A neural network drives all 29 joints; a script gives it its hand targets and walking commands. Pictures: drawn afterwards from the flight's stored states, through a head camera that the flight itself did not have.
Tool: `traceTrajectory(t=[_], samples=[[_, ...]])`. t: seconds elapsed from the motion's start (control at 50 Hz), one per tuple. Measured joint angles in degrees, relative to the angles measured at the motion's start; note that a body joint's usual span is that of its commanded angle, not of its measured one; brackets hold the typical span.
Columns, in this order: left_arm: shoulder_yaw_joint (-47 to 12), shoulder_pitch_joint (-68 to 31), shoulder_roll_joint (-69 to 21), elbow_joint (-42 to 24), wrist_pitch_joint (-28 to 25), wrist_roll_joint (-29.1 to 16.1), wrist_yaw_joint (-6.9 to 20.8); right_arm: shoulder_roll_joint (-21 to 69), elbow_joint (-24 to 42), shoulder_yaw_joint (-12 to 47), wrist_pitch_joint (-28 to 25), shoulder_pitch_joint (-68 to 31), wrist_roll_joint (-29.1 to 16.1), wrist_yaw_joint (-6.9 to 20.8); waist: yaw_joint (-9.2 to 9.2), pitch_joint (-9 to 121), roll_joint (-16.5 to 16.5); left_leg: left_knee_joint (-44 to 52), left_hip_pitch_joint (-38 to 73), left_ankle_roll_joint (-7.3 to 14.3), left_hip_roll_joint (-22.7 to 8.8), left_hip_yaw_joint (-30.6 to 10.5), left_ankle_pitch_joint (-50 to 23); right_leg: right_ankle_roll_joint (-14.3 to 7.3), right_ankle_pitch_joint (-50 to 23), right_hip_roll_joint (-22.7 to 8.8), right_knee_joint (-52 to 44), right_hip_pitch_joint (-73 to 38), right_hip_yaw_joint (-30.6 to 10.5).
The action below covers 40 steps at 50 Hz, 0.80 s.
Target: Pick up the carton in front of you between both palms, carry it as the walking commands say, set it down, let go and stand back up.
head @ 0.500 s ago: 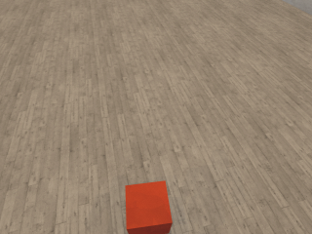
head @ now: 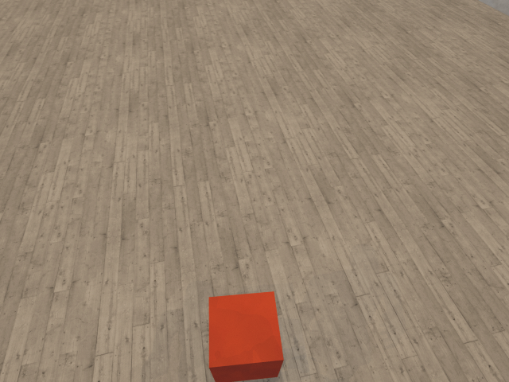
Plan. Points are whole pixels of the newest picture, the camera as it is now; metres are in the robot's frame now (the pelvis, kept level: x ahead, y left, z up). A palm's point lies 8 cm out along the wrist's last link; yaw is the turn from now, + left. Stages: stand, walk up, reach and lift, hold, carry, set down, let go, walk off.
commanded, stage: stand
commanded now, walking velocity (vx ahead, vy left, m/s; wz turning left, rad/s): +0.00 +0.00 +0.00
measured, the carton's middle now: (244, 338) +0.35 +0.05 -0.63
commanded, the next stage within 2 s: none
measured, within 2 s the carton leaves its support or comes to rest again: neither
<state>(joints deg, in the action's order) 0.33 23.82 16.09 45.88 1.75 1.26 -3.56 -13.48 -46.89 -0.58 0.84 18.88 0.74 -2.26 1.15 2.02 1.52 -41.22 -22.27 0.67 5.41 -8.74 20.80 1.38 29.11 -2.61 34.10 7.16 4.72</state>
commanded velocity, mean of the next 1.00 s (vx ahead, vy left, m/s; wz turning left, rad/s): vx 0.00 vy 0.00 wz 0.00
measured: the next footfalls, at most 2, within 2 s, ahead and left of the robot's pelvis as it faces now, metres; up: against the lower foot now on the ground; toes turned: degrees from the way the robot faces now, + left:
none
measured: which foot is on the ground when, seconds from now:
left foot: down 0.00-1.00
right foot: down 0.00-1.00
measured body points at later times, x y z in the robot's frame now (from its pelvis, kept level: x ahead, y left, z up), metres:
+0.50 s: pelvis -0.01 -0.01 +0.01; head -0.01 +0.01 +0.46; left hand -0.06 +0.24 -0.15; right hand +0.02 -0.26 -0.13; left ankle +0.01 +0.12 -0.72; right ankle -0.12 -0.12 -0.72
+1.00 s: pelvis -0.02 -0.02 +0.01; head -0.02 -0.01 +0.46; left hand -0.09 +0.21 -0.15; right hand -0.02 -0.25 -0.14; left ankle +0.01 +0.12 -0.72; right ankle -0.12 -0.12 -0.72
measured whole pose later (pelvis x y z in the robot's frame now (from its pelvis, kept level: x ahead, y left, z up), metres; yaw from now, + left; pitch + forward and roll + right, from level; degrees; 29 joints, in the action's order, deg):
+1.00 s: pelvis -0.02 -0.02 +0.01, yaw +1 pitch -1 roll +0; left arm 0.0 23.2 10.6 62.3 1.4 1.2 -3.1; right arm -8.7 -61.2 1.4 1.5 17.5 0.4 -3.1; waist 1.2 -1.3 1.0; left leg -36.2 -18.5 -1.4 3.9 -11.2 16.6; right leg -0.6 25.6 -0.8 29.9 3.5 6.7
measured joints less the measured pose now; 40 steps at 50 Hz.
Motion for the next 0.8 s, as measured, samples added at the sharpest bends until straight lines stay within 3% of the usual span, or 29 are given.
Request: traceTrajectory(t=[0.8], samples=[[-0.33,-0.02,-4.71,14.53,-0.21,-0.01,0.45,4.17,-12.50,1.57,0.61,-1.02,-0.37,-0.71,0.04,-3.05,-0.30,4.37,3.57,-1.64,-1.06,-2.15,-3.58,-1.53,-3.07,1.40,-3.97,-3.70,1.82]])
